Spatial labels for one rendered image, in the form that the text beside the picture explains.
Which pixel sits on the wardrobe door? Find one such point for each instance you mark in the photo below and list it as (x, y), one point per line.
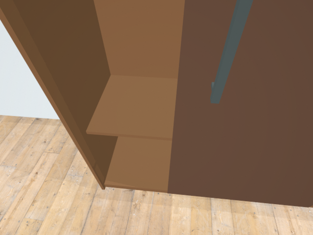
(256, 145)

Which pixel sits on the handle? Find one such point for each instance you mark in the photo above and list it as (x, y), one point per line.
(237, 24)

